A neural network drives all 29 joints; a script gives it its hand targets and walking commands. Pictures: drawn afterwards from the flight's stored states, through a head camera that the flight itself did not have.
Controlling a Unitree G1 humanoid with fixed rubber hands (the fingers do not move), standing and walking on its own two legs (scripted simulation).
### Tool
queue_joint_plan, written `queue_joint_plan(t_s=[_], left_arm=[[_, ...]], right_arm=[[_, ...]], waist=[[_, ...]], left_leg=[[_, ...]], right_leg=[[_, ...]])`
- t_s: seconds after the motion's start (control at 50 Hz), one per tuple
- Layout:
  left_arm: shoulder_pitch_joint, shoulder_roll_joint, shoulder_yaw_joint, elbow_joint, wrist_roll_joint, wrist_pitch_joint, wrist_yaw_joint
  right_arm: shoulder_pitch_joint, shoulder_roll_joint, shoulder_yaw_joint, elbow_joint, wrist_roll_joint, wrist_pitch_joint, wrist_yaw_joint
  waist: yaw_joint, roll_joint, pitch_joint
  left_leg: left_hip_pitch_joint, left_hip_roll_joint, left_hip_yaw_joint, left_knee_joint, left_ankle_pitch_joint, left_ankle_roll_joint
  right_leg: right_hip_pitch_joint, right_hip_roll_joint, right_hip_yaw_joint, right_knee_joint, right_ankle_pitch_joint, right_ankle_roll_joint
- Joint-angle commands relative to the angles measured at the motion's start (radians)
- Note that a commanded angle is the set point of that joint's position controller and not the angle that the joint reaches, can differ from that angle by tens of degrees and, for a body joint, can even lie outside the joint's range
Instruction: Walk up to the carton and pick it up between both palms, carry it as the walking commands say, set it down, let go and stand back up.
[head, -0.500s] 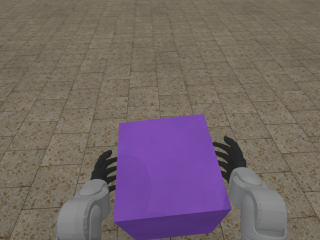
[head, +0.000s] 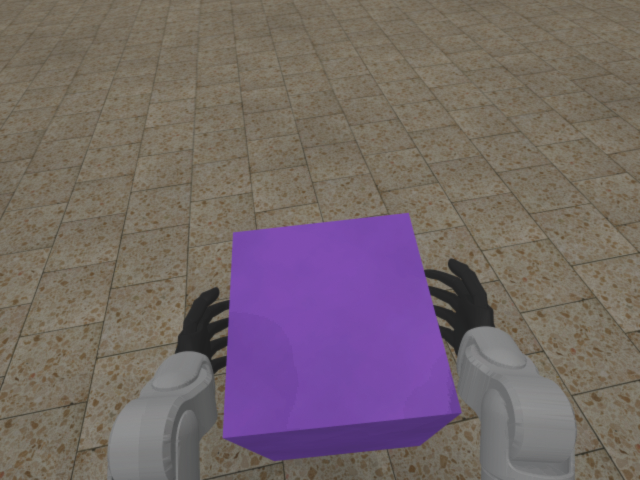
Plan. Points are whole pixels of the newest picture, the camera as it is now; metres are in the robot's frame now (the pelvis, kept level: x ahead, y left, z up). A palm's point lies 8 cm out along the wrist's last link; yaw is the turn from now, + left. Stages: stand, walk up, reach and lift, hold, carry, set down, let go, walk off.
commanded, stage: carry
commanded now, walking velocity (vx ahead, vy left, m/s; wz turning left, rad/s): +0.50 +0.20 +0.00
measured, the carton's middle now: (335, 348) +0.28 -0.01 +0.02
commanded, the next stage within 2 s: none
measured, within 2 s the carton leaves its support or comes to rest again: neither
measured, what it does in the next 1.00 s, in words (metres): walks ahead: right foot, then left foot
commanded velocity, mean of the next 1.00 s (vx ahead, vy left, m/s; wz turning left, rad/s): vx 0.31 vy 0.12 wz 0.00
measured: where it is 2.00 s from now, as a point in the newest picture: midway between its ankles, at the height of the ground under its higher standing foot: (260, 349)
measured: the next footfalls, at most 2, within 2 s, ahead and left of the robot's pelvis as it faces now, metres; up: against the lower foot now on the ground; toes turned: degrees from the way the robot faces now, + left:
right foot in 0.06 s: +0.16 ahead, -0.07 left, +0.00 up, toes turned -9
left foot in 0.46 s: +0.48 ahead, +0.27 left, +0.00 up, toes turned +13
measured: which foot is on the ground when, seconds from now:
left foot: down 0.00-0.12, up 0.14-0.44, down 0.46-1.00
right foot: up 0.00-0.04, down 0.06-0.50, up 0.52-0.84, down 0.86-1.00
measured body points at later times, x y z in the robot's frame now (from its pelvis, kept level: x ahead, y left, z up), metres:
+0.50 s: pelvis +0.32 +0.14 -0.02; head +0.33 +0.13 +0.43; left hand +0.56 +0.29 +0.07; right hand +0.59 +0.00 +0.08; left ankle +0.44 +0.26 -0.74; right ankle +0.13 -0.05 -0.72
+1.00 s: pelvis +0.57 +0.21 +0.00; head +0.55 +0.18 +0.45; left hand +0.80 +0.36 +0.08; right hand +0.84 +0.07 +0.09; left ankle +0.45 +0.27 -0.72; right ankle +0.61 +0.13 -0.74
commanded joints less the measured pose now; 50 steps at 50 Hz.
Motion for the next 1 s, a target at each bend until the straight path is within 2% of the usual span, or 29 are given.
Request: queue_joint_plan(t_s=[0.0,0.04,0.06,0.08,0.1,0.12,0.14,0.18,0.24,0.28,0.3,0.32,0.36,0.42,0.46,0.48,0.5,0.56,0.6,0.64,0.68,0.72,0.76,0.78,0.84,0.86,0.92,0.94,0.98], left_arm=[[-0.472,-0.792,-0.585,-0.150,-0.274,-0.035,-0.169],[-0.430,-0.777,-0.529,-0.067,-0.249,-0.013,-0.161],[-0.370,-0.752,-0.529,-0.035,-0.243,-0.010,-0.160],[-0.427,-0.757,-0.538,-0.083,-0.261,-0.020,-0.154],[-0.473,-0.790,-0.557,-0.090,-0.284,-0.027,-0.159],[-0.508,-0.806,-0.561,-0.105,-0.317,-0.031,-0.162],[-0.548,-0.830,-0.579,-0.128,-0.327,-0.032,-0.170],[-0.583,-0.878,-0.614,-0.179,-0.352,-0.053,-0.171],[-0.552,-0.878,-0.621,-0.152,-0.350,-0.062,-0.182],[-0.532,-0.812,-0.607,-0.171,-0.348,-0.065,-0.182],[-0.508,-0.830,-0.630,-0.185,-0.355,-0.064,-0.180],[-0.486,-0.797,-0.616,-0.214,-0.348,-0.067,-0.186],[-0.480,-0.806,-0.599,-0.171,-0.341,-0.047,-0.184],[-0.479,-0.749,-0.578,-0.182,-0.320,-0.036,-0.175],[-0.495,-0.689,-0.561,-0.196,-0.280,-0.022,-0.161],[-0.482,-0.719,-0.587,-0.185,-0.277,-0.014,-0.156],[-0.458,-0.769,-0.602,-0.146,-0.270,-0.023,-0.164],[-0.547,-0.911,-0.649,-0.178,-0.333,-0.042,-0.182],[-0.538,-0.904,-0.629,-0.189,-0.322,-0.062,-0.192],[-0.502,-0.880,-0.612,-0.157,-0.294,-0.063,-0.180],[-0.474,-0.832,-0.607,-0.161,-0.301,-0.061,-0.180],[-0.503,-0.814,-0.624,-0.201,-0.312,-0.062,-0.176],[-0.526,-0.782,-0.633,-0.217,-0.302,-0.051,-0.166],[-0.495,-0.811,-0.594,-0.112,-0.297,-0.034,-0.173],[-0.530,-0.763,-0.583,-0.146,-0.293,-0.019,-0.173],[-0.486,-0.753,-0.564,-0.100,-0.285,-0.007,-0.160],[-0.499,-0.787,-0.537,-0.055,-0.283,-0.019,-0.169],[-0.509,-0.824,-0.549,-0.056,-0.289,-0.017,-0.170],[-0.522,-0.828,-0.545,-0.049,-0.288,-0.030,-0.167]], right_arm=[[-0.310,0.852,0.667,-0.099,0.300,0.031,0.150],[-0.349,0.815,0.651,-0.061,0.306,0.052,0.143],[-0.328,0.774,0.650,-0.074,0.295,0.058,0.144],[-0.339,0.782,0.662,-0.075,0.296,0.063,0.137],[-0.365,0.812,0.655,-0.087,0.310,0.058,0.140],[-0.381,0.854,0.640,-0.057,0.332,0.050,0.138],[-0.343,0.881,0.624,-0.052,0.319,0.043,0.142],[-0.233,0.930,0.598,0.019,0.262,0.026,0.137],[-0.297,0.946,0.619,-0.026,0.244,0.000,0.127],[-0.223,0.911,0.602,0.014,0.226,0.007,0.117],[-0.232,0.899,0.610,-0.053,0.228,0.001,0.118],[-0.242,0.894,0.633,-0.068,0.248,0.002,0.117],[-0.306,0.865,0.647,-0.134,0.262,0.016,0.116],[-0.275,0.812,0.629,-0.080,0.274,0.032,0.113],[-0.277,0.809,0.618,-0.043,0.293,0.046,0.119],[-0.288,0.804,0.598,-0.035,0.300,0.047,0.130],[-0.294,0.858,0.624,-0.070,0.317,0.026,0.138],[-0.269,0.961,0.621,-0.045,0.296,0.018,0.160],[-0.282,0.970,0.643,-0.045,0.301,-0.002,0.167],[-0.327,0.932,0.648,-0.078,0.314,-0.006,0.164],[-0.199,0.913,0.638,-0.004,0.272,0.005,0.157],[-0.247,0.879,0.629,-0.075,0.282,0.000,0.154],[-0.210,0.857,0.618,-0.031,0.265,0.019,0.150],[-0.308,0.850,0.620,-0.057,0.275,0.023,0.139],[-0.310,0.835,0.619,-0.035,0.284,0.054,0.146],[-0.219,0.811,0.588,0.025,0.256,0.067,0.132],[-0.343,0.826,0.627,-0.012,0.313,0.070,0.137],[-0.401,0.844,0.638,-0.072,0.317,0.061,0.136],[-0.312,0.889,0.630,0.026,0.299,0.060,0.138]], waist=[[0.020,0.004,-0.140],[0.058,0.002,-0.138],[0.086,-0.116,-0.196],[0.091,-0.311,-0.278],[0.071,-0.335,-0.261],[0.055,-0.123,-0.234],[0.048,-0.011,-0.245],[0.055,-0.038,-0.176],[0.058,-0.138,-0.066],[0.061,-0.192,-0.107],[0.059,-0.149,-0.091],[0.066,-0.215,-0.098],[0.063,-0.239,-0.116],[0.065,-0.179,-0.187],[0.002,-0.062,-0.308],[-0.006,0.272,-0.403],[-0.004,0.293,-0.403],[0.023,0.027,-0.316],[0.033,0.054,-0.256],[0.024,0.077,-0.221],[0.012,0.012,-0.218],[0.012,0.097,-0.205],[0.016,0.079,-0.178],[0.019,0.053,-0.190],[0.043,0.017,-0.168],[0.047,-0.043,-0.220],[0.029,-0.248,-0.251],[0.025,-0.214,-0.268],[0.017,-0.182,-0.284]], left_leg=[[0.052,0.249,-0.134,-0.028,0.396,0.048],[-0.124,0.210,-0.066,0.171,0.476,-0.035],[-0.242,0.153,-0.016,0.403,0.531,-0.084],[-0.453,0.053,-0.045,0.746,0.344,-0.148],[-0.678,0.028,-0.159,0.958,-0.140,-0.139],[-0.703,0.067,-0.276,1.011,-0.134,-0.119],[-0.658,0.125,-0.301,0.953,-0.060,-0.111],[-0.649,0.156,-0.242,0.719,0.022,-0.130],[-0.505,0.123,-0.142,0.430,0.147,-0.144],[-0.455,0.089,-0.089,0.279,0.241,-0.131],[-0.390,0.089,-0.062,0.229,0.267,-0.128],[-0.345,0.069,-0.040,0.156,0.314,-0.124],[-0.258,0.112,-0.046,0.134,0.386,-0.114],[-0.053,0.045,0.071,0.043,0.454,-0.092],[0.275,0.195,-0.106,0.065,0.276,0.001],[0.505,0.402,-0.448,0.026,0.211,0.110],[0.476,0.388,-0.500,-0.042,0.146,0.117],[0.187,0.371,-0.351,-0.082,0.104,0.078],[0.053,0.321,-0.224,-0.114,0.128,0.039],[0.087,0.339,-0.214,-0.128,0.120,0.081],[0.116,0.360,-0.234,-0.120,0.231,0.123],[0.118,0.328,-0.165,-0.082,0.396,0.087],[0.124,0.297,-0.111,-0.033,0.622,0.064],[0.123,0.287,-0.108,-0.006,0.636,0.048],[0.024,0.223,-0.048,0.102,0.567,-0.014],[-0.005,0.198,-0.049,0.210,0.653,-0.050],[-0.191,0.119,-0.091,0.346,0.146,-0.124],[-0.207,0.116,-0.102,0.266,0.007,-0.115],[-0.098,0.147,-0.103,0.062,0.080,-0.105]], right_leg=[[0.138,0.020,-0.024,-0.147,0.118,-0.030],[0.352,0.001,-0.008,-0.206,0.179,-0.058],[0.502,-0.095,0.162,-0.278,0.083,-0.120],[0.685,-0.317,0.580,-0.376,0.161,-0.263],[0.765,-0.404,0.682,-0.411,0.345,-0.302],[0.699,-0.411,0.648,-0.426,0.411,-0.266],[0.634,-0.405,0.536,-0.447,0.318,-0.227],[0.624,-0.352,0.325,-0.467,0.389,-0.132],[0.498,-0.253,0.122,-0.509,0.439,-0.060],[0.553,-0.206,0.058,-0.488,0.519,-0.043],[0.489,-0.206,0.019,-0.499,0.496,-0.042],[0.485,-0.173,-0.007,-0.495,0.400,-0.030],[0.452,-0.212,-0.023,-0.458,0.414,-0.023],[0.452,-0.125,-0.093,-0.201,0.538,0.017],[0.209,-0.090,-0.065,0.170,0.237,0.048],[-0.090,0.003,-0.033,0.449,-0.181,0.082],[-0.194,-0.040,0.084,0.548,-0.266,0.054],[-0.088,-0.108,0.143,0.470,-0.087,0.031],[0.003,-0.104,0.107,0.332,-0.071,0.028],[-0.026,-0.064,0.063,0.203,-0.117,0.028],[-0.022,-0.073,0.081,0.093,-0.090,0.015],[0.006,-0.039,0.032,-0.053,0.045,0.010],[0.050,-0.022,0.007,-0.092,0.117,0.005],[0.083,-0.012,0.000,-0.118,0.161,0.000],[0.225,-0.027,-0.027,-0.220,0.329,-0.009],[0.342,-0.073,0.022,-0.216,0.538,-0.032],[0.474,-0.263,0.253,-0.244,1.016,-0.147],[0.504,-0.269,0.235,-0.253,0.915,-0.141],[0.497,-0.216,0.130,-0.211,0.913,-0.087]])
